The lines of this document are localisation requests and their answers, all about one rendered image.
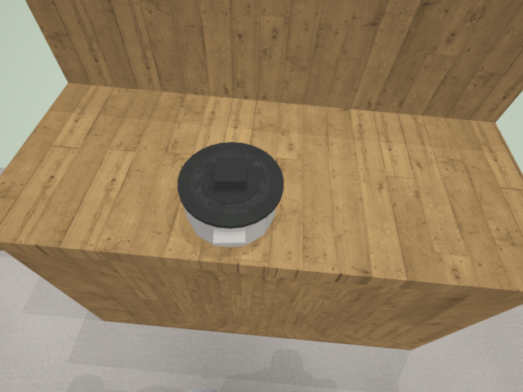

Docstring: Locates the lid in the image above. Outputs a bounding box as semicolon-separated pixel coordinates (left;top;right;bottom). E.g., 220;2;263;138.
177;142;284;229

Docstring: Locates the table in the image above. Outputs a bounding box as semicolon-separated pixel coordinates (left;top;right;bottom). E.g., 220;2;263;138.
0;0;523;350

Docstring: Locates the pot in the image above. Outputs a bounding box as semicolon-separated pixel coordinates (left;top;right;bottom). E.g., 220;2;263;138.
185;208;276;247

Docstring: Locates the knob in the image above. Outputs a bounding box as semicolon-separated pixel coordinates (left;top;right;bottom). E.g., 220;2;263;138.
214;158;247;189

